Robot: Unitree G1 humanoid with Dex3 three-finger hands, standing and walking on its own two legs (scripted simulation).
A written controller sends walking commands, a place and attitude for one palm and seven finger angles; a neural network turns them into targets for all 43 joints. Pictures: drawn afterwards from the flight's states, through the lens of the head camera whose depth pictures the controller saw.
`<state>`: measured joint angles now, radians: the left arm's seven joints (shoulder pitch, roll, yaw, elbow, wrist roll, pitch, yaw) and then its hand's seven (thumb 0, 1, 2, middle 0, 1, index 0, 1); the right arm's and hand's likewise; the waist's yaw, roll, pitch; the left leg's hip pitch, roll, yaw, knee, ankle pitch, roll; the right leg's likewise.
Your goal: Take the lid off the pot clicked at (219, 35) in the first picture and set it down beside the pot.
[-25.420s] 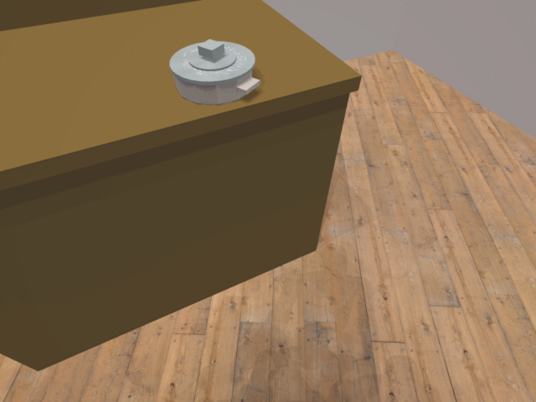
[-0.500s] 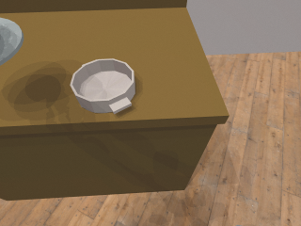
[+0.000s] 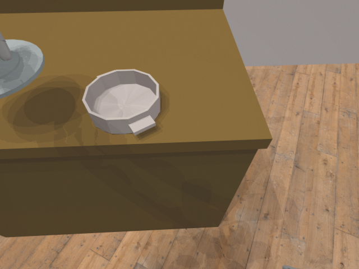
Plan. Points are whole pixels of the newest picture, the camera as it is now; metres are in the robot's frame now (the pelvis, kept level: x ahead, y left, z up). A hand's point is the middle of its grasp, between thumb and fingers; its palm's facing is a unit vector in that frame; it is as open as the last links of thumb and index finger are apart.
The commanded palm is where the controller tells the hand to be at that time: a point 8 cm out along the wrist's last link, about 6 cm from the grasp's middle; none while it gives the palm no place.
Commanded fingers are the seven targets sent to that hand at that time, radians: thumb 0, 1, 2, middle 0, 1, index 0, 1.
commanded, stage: lower the lid onto the table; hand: left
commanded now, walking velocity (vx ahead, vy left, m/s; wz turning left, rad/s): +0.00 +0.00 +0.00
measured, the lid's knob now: out of the picture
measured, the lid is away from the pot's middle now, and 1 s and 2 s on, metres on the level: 0.23 0.25 0.22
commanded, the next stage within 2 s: open the fingers wide in 1.62 s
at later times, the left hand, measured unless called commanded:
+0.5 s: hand out of the picture +0.45 +0.35 +0.22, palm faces -0.30 -0.21 -0.93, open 6.0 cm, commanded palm +0.44 +0.36 +0.29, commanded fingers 0.00 0.61 1.05 -0.83 -1.04 -1.03 -1.09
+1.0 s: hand (1, 88) +0.44 +0.36 +0.18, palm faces -0.37 -0.21 -0.91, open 5.9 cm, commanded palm +0.46 +0.36 +0.25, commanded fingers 0.00 0.61 1.05 -0.83 -1.04 -1.03 -1.09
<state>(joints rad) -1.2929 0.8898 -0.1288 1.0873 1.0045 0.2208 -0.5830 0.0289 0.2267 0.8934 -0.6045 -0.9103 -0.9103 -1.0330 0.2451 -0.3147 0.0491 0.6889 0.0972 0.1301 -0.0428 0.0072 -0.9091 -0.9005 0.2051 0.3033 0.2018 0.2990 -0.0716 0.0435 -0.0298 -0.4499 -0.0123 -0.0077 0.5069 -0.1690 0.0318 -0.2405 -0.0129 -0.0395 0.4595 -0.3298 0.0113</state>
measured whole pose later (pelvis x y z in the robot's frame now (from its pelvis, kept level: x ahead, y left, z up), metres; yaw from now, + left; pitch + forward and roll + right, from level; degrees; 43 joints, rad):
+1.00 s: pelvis +0.00 +0.01 -0.01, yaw -1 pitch +9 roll -2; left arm -1.16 0.92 -0.06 1.15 0.98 0.08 -0.55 0.02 0.23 0.89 -0.60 -0.91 -0.91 -1.04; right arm 0.26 -0.31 0.04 0.68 0.11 0.16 -0.05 0.01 -0.91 -0.90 0.21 0.30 0.20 0.30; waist -0.10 0.04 -0.04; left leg -0.54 0.00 0.01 0.59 -0.21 0.04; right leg -0.32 0.00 -0.02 0.51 -0.35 0.02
